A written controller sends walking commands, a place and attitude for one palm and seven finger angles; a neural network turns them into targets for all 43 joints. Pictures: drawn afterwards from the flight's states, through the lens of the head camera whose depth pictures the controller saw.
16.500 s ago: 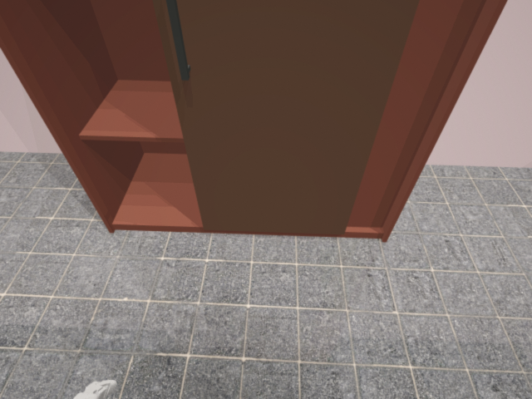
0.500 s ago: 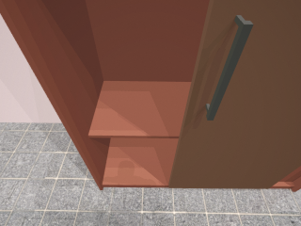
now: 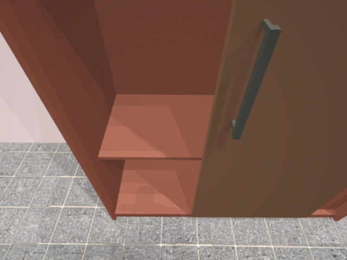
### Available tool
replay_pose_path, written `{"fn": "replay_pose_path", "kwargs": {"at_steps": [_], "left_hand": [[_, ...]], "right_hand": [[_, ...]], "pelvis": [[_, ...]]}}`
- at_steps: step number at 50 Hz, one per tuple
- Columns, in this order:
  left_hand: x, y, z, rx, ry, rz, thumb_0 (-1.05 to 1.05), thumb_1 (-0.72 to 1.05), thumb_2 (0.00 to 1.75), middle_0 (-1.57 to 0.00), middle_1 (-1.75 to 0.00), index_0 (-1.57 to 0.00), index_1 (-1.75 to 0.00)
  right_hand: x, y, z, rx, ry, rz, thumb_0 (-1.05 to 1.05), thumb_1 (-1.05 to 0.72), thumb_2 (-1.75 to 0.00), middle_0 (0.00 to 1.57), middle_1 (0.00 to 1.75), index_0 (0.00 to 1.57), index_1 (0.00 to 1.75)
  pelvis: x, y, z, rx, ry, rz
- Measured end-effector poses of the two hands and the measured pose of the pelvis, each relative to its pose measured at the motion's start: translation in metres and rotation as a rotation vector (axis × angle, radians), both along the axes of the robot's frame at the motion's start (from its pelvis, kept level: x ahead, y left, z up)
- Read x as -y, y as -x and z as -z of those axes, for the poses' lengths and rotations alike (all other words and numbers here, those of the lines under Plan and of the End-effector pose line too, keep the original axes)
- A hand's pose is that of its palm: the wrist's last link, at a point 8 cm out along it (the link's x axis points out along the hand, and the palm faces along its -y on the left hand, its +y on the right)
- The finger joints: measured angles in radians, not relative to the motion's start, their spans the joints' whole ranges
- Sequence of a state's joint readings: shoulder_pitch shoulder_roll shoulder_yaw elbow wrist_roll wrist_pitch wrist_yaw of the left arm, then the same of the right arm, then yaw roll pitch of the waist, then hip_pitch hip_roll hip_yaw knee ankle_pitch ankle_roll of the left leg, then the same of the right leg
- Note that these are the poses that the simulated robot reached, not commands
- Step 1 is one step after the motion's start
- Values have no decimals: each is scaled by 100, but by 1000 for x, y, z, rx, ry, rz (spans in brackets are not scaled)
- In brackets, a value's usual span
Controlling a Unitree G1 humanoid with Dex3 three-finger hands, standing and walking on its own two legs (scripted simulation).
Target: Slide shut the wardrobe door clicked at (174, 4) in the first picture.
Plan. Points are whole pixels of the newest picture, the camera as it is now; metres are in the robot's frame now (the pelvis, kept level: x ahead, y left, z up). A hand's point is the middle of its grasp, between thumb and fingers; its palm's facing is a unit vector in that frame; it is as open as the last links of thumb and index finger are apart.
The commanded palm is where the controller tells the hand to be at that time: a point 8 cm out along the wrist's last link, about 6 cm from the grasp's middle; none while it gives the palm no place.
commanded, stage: look again from close up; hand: right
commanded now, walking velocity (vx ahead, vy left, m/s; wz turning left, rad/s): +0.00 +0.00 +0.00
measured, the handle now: (248, 89) +0.45 -0.14 +0.18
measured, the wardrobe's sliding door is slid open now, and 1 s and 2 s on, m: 0.43 0.43 0.43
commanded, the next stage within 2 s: none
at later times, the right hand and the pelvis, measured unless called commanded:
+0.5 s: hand out of the picture -0.03 -0.21 -0.19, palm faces +0.02 +0.98 -0.18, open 7.4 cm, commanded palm none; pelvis -0.04 -0.03 -0.01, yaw +0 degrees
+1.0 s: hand out of the picture -0.11 -0.21 -0.18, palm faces +0.03 +0.98 -0.17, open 7.4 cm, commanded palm none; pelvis -0.06 -0.05 +0.00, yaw +0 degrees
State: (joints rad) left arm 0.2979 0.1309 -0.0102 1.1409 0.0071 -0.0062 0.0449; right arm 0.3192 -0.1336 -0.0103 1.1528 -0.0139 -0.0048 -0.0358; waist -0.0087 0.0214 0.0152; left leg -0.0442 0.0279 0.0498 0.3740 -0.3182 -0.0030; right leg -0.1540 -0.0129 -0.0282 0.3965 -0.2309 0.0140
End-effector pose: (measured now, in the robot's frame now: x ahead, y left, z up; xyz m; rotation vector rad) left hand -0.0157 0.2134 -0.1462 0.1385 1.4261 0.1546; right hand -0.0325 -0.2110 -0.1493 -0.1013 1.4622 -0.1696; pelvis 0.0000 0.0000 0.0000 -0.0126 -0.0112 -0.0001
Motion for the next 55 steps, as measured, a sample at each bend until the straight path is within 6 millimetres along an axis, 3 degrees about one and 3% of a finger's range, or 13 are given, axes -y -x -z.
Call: {"fn": "replay_pose_path", "kwargs": {"at_steps": [9,20,27,43,55], "left_hand": [[-6,-15,4,91,-23,18,1,92,90,-20,-30,-20,-30],[9,-25,-5,187,-42,30,1,92,90,-20,-30,-20,-30],[18,-8,-10,176,-48,25,0,92,90,-20,-30,-20,-30],[44,51,-5,24,-10,-13,1,91,90,-20,-30,-20,-30],[48,56,1,9,18,-30,1,92,90,-20,-30,-20,-30]], "right_hand": [[17,-2,0,57,33,-33,1,-91,-89,20,30,20,30],[38,-9,7,153,26,-49,1,-91,-89,20,30,20,30],[49,8,9,139,12,-56,1,-91,-89,20,30,20,30],[59,74,6,-28,5,-28,1,-91,-89,20,30,20,30],[44,83,3,-49,-4,-14,1,-91,-89,20,30,20,30]], "pelvis": [[10,15,7,-21,-22,8],[26,34,9,20,-24,-2],[37,44,7,25,-27,-5],[50,55,4,17,-22,-4],[47,55,4,15,-17,-11]]}}
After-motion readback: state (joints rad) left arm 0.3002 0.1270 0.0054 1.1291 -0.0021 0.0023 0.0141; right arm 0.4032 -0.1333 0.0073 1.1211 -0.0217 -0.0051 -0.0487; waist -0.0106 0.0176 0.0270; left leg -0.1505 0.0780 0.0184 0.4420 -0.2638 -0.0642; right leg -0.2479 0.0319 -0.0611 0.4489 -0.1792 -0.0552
